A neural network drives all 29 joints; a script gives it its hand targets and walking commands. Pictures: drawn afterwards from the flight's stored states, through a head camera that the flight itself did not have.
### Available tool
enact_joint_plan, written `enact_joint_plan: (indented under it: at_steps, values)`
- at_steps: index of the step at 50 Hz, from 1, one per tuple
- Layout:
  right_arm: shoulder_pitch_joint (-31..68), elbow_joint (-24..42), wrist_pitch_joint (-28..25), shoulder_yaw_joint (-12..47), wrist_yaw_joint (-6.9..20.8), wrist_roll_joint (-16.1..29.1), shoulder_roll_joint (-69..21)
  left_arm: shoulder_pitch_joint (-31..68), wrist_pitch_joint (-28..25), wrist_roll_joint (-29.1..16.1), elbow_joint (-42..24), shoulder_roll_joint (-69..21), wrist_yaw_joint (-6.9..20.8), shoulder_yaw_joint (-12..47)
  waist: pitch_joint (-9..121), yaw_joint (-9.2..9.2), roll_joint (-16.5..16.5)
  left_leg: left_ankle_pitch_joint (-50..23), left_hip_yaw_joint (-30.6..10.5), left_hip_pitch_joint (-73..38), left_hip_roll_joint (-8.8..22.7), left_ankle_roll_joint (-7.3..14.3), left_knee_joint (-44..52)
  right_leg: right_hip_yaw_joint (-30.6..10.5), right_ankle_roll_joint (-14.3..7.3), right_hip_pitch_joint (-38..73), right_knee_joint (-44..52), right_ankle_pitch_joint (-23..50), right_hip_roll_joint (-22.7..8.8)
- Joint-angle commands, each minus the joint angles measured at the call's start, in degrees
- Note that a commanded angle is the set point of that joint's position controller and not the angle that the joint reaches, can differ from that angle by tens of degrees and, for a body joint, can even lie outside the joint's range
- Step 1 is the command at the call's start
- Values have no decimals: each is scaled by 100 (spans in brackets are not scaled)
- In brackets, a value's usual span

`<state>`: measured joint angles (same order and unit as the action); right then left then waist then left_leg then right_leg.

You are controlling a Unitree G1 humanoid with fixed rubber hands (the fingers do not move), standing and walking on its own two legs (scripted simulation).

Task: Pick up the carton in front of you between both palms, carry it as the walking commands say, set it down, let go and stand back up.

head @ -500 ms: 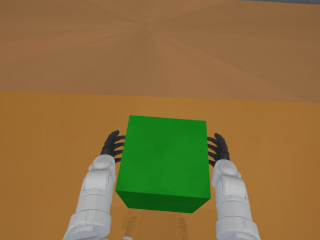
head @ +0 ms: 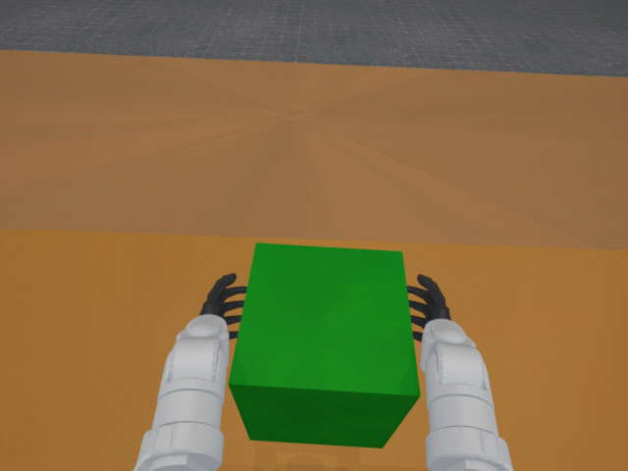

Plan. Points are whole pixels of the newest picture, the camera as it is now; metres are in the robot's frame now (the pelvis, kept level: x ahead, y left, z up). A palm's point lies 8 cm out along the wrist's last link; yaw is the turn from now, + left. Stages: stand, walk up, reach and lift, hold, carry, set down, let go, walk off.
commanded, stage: reach and lift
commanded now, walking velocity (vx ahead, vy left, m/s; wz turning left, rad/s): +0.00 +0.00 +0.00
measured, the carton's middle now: (322, 350) +0.31 +0.00 -0.05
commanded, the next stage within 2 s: hold in 0.70 s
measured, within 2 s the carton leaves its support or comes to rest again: neither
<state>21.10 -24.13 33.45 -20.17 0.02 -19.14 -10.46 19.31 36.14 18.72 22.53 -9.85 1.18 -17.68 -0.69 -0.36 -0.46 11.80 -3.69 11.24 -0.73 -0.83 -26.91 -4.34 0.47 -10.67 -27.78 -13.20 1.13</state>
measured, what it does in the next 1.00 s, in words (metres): stands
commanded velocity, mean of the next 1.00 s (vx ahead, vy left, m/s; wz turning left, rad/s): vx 0.00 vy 0.00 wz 0.00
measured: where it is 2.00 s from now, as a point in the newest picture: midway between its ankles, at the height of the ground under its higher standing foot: (322, 453)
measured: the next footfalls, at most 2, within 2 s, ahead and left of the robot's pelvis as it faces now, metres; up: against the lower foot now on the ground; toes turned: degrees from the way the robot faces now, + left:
left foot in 1.48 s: +0.19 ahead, +0.11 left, +0.00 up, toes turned +10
right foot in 1.82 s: +0.46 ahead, -0.15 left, +0.00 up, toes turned -15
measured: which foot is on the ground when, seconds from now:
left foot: down 0.00-1.00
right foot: down 0.00-1.00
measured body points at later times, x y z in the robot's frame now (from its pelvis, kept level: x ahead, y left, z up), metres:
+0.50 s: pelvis +0.02 +0.00 +0.01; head -0.01 +0.00 +0.46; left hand +0.32 +0.15 +0.03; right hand +0.33 -0.15 +0.04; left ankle +0.04 +0.13 -0.74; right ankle +0.03 -0.13 -0.74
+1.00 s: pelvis +0.01 +0.00 +0.01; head -0.04 +0.00 +0.46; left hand +0.31 +0.15 +0.05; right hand +0.31 -0.15 +0.05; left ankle +0.04 +0.13 -0.74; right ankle +0.03 -0.13 -0.74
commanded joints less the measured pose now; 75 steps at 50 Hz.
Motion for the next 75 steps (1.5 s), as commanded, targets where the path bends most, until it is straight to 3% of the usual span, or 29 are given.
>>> enact_joint_plan:
  at_steps: [1,22,34,41,46,51,52,53,54,55,57,58,59,60,61,62,63,64,65,67,70,72,73,74,75]
  values:
    - [2857,-387,-10,3113,1551,1310,-5635,3471,-312,-1375,-139,-5356,1394,3078,1517,-1,-2,-165,56,-649,-420,139,442,64,-66,119,589,212,375]
    - [2027,288,233,3332,1499,1448,-5362,2607,-42,-1540,-794,-5234,1285,3329,1562,0,50,-1302,-7,-1227,-456,43,724,27,-20,641,848,1296,451]
    - [1908,585,399,3480,1458,1558,-5347,2499,120,-1629,-1089,-5145,1275,3422,1429,-7,20,-1298,-12,-1266,-474,44,786,-1,16,756,911,1408,442]
    - [1544,1233,697,3874,1372,1794,-5262,2202,399,-1906,-1711,-5088,1219,3874,1613,68,17,-1712,-62,-1511,-474,3,895,-46,49,1104,1032,1934,425]
    - [1623,1021,874,3568,1393,1661,-5041,2194,578,-1691,-1469,-4862,1196,3497,822,20,15,-731,1,-1202,-449,63,1037,9,4,786,1160,882,396]
    - [2141,994,824,3629,1478,1733,-5214,2682,533,-1742,-1420,-5053,1275,3533,1005,13,19,-454,17,-1174,-429,82,942,26,-11,693,1083,578,383]
    - [2317,934,835,3678,1467,1825,-5303,2879,547,-1856,-1263,-5173,1264,3647,1348,73,332,748,58,-514,645,34,558,60,-23,97,640,-587,-602]
    - [2298,988,843,3785,1455,1898,-5329,2944,529,-1881,-1404,-5170,1262,3684,1363,53,406,2244,-192,-260,569,79,836,-43,-86,-173,681,-1942,-452]
    - [2353,1132,850,3907,1431,1968,-5361,3054,534,-1959,-1533,-5209,1254,3811,1175,70,412,3277,-311,36,630,99,997,112,-49,-597,562,-2736,-313]
    - [2460,1263,870,4021,1396,2021,-5401,3148,545,-2041,-1667,-5242,1237,3922,1061,85,524,3311,-377,87,729,122,1068,353,21,-837,198,-2406,-167]
    - [2314,1497,1001,4175,1259,2063,-5422,3130,668,-2216,-1920,-5294,1180,4134,1485,91,878,2729,-884,94,1129,385,1298,841,90,-671,-812,-980,33]
    - [2131,1653,1108,4274,1171,2062,-5420,3104,766,-2297,-2084,-5279,1150,4263,1672,73,978,2602,-1018,190,1265,545,1353,926,73,-555,-764,-922,17]
    - [2055,1863,1229,4362,1092,2102,-5402,3091,879,-2403,-2245,-5261,1121,4391,1763,47,878,2624,-810,461,1229,588,1216,975,11,-183,-337,-980,-47]
    - [2030,2101,1366,4475,1013,2162,-5357,3075,1010,-2537,-2439,-5248,1079,4522,1837,15,644,2715,-449,956,1022,523,784,898,-48,495,244,-1063,-113]
    - [2107,2398,1533,4627,964,2241,-5342,3065,1134,-2600,-2617,-5177,1015,4581,1763,-8,-154,2558,241,1448,529,251,-137,-53,-222,597,936,-1937,-635]
    - [2190,2638,1702,4779,913,2362,-5322,2859,1277,-2614,-2723,-5100,927,4593,1502,-102,-1453,1940,934,2401,56,-29,-1694,-1795,-648,871,1809,-3150,-1676]
    - [2250,2820,1839,4920,864,2463,-5255,2582,1425,-2619,-2886,-5016,827,4594,1134,-91,-1419,1520,771,3010,346,-41,-2166,-2546,-938,853,2134,-3051,-2185]
    - [2246,3029,1973,5075,813,2609,-5221,2445,1568,-2577,-3173,-4905,720,4609,1141,-75,-997,1461,634,3040,531,3,-2162,-2443,-1087,746,2143,-2665,-2245]
    - [2235,3214,2111,5183,767,2759,-5199,2417,1713,-2612,-3416,-4865,618,4633,1271,-64,-724,1368,679,2895,588,8,-1927,-2029,-1073,742,2059,-2102,-2184]
    - [1869,3581,2378,5341,618,2955,-5066,2110,2008,-2725,-3925,-4733,420,4744,1582,-69,-705,1081,1003,2358,395,-55,-1283,-925,-868,842,1844,-1052,-1733]
    - [1151,4082,2773,5369,350,3069,-4788,1374,2416,-2760,-4442,-4463,178,4806,1778,-106,-901,750,1424,1702,116,-110,-287,-261,-781,919,1516,-386,-1410]
    - [632,4367,3018,5268,170,3020,-4634,962,2665,-2812,-4730,-4320,39,4847,1870,-51,-650,53,1719,537,15,-106,625,197,-702,378,954,-413,-1215]
    - [385,4498,3131,5191,88,2990,-4557,805,2777,-2854,-4888,-4241,-28,4855,2009,-22,-435,-113,1618,-501,152,-39,740,406,-604,-305,510,-534,-1106]
    - [100,4616,3236,5105,6,2953,-4473,739,2885,-2891,-5035,-4136,-95,4853,2185,93,-116,182,1064,-1729,661,140,723,679,-432,-1322,-277,-612,-987]
    - [-31,4706,3290,4973,-85,2867,-4319,801,2996,-2979,-5270,-4101,-145,4875,2227,191,1118,1480,-854,-2578,1868,665,1207,1244,-108,-2744,-1689,-1070,-557]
